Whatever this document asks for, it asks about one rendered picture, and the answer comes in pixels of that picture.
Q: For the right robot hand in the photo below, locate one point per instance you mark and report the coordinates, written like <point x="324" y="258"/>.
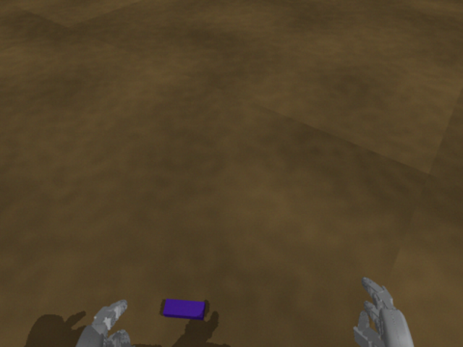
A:
<point x="390" y="323"/>

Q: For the left robot hand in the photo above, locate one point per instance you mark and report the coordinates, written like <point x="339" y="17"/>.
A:
<point x="96" y="334"/>

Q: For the small box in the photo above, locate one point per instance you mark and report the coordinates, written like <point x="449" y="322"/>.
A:
<point x="194" y="310"/>

